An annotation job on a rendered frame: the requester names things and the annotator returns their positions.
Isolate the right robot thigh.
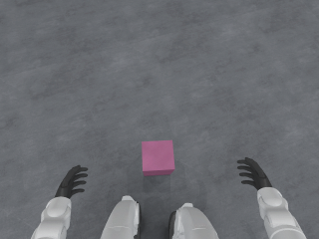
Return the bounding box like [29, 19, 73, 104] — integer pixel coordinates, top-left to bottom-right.
[175, 206, 219, 239]

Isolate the left robot thigh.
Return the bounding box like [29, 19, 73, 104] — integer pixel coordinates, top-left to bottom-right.
[100, 200, 140, 239]

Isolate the left robot forearm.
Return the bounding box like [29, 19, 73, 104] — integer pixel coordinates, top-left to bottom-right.
[31, 196, 72, 239]

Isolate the robot left hand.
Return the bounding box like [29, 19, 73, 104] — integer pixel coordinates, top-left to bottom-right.
[55, 164, 88, 199]

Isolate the carton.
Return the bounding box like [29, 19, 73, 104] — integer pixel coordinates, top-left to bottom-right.
[142, 140, 175, 176]

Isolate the robot right hand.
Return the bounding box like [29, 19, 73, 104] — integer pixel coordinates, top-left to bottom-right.
[237, 157, 272, 190]

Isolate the robot thigh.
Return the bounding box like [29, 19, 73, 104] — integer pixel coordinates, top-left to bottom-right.
[175, 206, 219, 239]
[100, 200, 140, 239]

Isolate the right robot forearm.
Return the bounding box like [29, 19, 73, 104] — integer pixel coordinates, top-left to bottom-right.
[257, 187, 307, 239]

